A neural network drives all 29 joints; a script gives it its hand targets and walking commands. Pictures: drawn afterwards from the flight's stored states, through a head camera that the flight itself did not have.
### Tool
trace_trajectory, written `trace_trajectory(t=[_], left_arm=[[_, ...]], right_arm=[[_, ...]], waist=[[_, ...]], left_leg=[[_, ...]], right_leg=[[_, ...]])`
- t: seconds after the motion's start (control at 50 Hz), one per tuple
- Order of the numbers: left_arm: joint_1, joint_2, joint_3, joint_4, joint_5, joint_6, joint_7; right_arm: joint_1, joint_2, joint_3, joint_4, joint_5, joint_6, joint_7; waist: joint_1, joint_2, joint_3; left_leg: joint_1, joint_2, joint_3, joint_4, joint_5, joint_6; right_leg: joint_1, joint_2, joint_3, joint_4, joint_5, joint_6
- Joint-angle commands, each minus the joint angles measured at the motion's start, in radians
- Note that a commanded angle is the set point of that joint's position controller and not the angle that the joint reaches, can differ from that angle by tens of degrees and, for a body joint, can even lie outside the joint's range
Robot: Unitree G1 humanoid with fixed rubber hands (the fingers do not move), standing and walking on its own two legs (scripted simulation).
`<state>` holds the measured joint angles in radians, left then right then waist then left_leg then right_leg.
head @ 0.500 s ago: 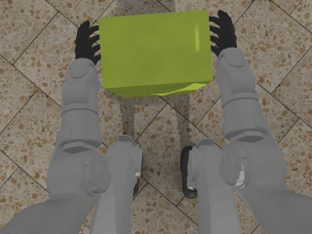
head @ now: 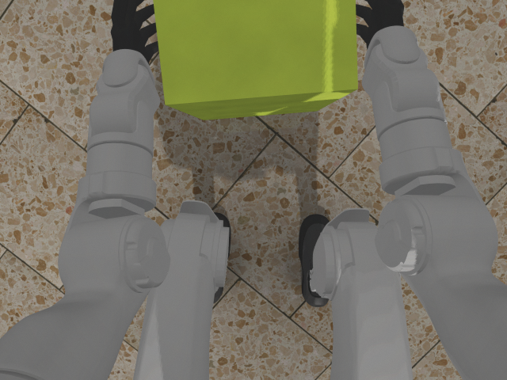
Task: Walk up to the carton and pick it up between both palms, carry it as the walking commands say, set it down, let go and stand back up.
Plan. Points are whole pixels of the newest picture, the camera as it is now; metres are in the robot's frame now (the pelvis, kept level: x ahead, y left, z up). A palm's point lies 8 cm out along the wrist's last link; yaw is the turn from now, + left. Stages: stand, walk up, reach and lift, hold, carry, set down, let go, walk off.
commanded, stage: set down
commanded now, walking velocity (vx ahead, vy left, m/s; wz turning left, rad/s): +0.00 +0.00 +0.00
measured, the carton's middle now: (256, 61) +0.53 +0.03 -0.22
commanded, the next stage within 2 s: none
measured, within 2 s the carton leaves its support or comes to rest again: rests again in 0.84 s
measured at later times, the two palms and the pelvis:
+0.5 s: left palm (144, 55) +0.52 +0.18 -0.17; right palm (374, 37) +0.55 -0.13 -0.17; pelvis +0.00 +0.00 -0.03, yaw +0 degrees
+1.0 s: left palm (144, 58) +0.52 +0.19 -0.18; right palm (365, 44) +0.55 -0.12 -0.19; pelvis +0.00 +0.00 -0.03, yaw +0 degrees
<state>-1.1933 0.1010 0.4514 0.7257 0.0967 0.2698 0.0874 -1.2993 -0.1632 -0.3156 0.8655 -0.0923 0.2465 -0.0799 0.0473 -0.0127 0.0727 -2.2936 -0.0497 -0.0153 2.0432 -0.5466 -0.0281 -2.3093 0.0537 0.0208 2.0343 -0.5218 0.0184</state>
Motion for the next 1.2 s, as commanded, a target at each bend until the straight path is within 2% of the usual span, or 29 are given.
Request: trace_trajectory(t=[0.0, 0.08, 0.16, 0.24, 0.32, 0.48, 0.68, 0.94, 1.18], left_arm=[[-0.661, -0.837, -0.503, -0.045, -0.137, -0.034, -0.279], [-0.681, -0.817, -0.513, -0.041, -0.156, -0.045, -0.276], [-0.714, -0.822, -0.553, -0.076, -0.197, -0.056, -0.268], [-0.711, -0.841, -0.576, -0.065, -0.228, -0.057, -0.263], [-0.684, -0.840, -0.549, -0.024, -0.207, -0.051, -0.268], [-0.704, -0.792, -0.483, 0.003, -0.172, -0.062, -0.272], [-0.720, -0.781, -0.463, 0.036, -0.172, -0.066, -0.283], [-0.665, -0.768, -0.444, 0.075, -0.165, -0.089, -0.278], [-0.655, -0.727, -0.407, 0.121, -0.141, -0.093, -0.282]], right_arm=[[-0.528, 0.911, 0.412, -0.011, 0.119, -0.015, 0.238], [-0.552, 0.894, 0.426, -0.006, 0.140, -0.027, 0.234], [-0.595, 0.898, 0.468, -0.048, 0.178, -0.041, 0.224], [-0.620, 0.890, 0.488, -0.073, 0.196, -0.049, 0.215], [-0.583, 0.892, 0.458, -0.024, 0.177, -0.045, 0.221], [-0.608, 0.874, 0.422, 0.016, 0.166, -0.053, 0.230], [-0.627, 0.830, 0.392, 0.039, 0.153, -0.066, 0.222], [-0.609, 0.805, 0.396, 0.042, 0.160, -0.092, 0.224], [-0.569, 0.756, 0.344, 0.112, 0.122, -0.090, 0.230]], waist=[[0.027, -0.028, -1.147], [0.030, -0.031, -1.130], [0.030, -0.031, -1.227], [0.015, -0.034, -1.253], [0.012, -0.030, -1.145], [0.046, -0.041, -1.048], [0.022, -0.029, -0.993], [0.034, -0.038, -0.942], [0.024, -0.033, -0.825]], left_leg=[[0.583, -0.070, 0.086, -0.136, 0.311, -0.014], [0.575, -0.065, 0.086, -0.104, 0.321, -0.014], [0.618, -0.064, 0.088, -0.073, 0.375, -0.016], [0.630, -0.065, 0.085, -0.056, 0.400, -0.018], [0.577, -0.065, 0.084, -0.064, 0.351, -0.016], [0.520, -0.059, 0.090, -0.062, 0.287, -0.006], [0.485, -0.054, 0.086, -0.049, 0.264, -0.008], [0.480, -0.054, 0.075, -0.026, 0.325, -0.006], [0.428, -0.050, 0.071, -0.030, 0.246, -0.002]], right_leg=[[0.635, 0.083, -0.073, -0.109, 0.255, -0.011], [0.632, 0.081, -0.071, -0.076, 0.265, -0.012], [0.684, 0.082, -0.074, -0.044, 0.316, -0.012], [0.698, 0.080, -0.078, -0.029, 0.342, -0.011], [0.636, 0.078, -0.079, -0.031, 0.297, -0.012], [0.583, 0.076, -0.069, -0.035, 0.235, -0.017], [0.576, 0.071, -0.064, -0.028, 0.225, -0.025], [0.537, 0.071, -0.056, -0.005, 0.271, -0.027], [0.488, 0.062, -0.047, -0.007, 0.203, -0.031]])
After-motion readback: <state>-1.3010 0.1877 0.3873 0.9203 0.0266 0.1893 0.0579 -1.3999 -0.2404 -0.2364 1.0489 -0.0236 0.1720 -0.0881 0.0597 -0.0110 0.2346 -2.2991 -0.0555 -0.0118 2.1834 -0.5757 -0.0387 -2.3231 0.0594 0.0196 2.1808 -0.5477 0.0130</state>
